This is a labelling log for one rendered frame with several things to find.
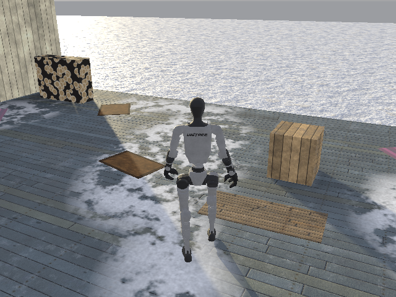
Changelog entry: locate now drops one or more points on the robot right upper arm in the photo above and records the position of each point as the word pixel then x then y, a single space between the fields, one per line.
pixel 220 140

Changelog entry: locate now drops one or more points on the right robot hand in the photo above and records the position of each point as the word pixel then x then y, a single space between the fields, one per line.
pixel 234 178

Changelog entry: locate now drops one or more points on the left robot thigh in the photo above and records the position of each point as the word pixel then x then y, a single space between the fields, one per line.
pixel 183 195

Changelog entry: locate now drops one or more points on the humanoid robot torso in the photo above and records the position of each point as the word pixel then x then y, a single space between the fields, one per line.
pixel 197 146

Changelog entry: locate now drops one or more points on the robot left upper arm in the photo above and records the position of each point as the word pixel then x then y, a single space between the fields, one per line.
pixel 177 131

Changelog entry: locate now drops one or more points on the right robot forearm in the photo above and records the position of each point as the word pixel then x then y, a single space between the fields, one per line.
pixel 228 164

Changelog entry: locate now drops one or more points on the left robot forearm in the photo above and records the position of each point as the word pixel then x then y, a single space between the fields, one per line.
pixel 168 162

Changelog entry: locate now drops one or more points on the left robot hand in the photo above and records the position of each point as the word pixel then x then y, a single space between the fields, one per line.
pixel 172 171

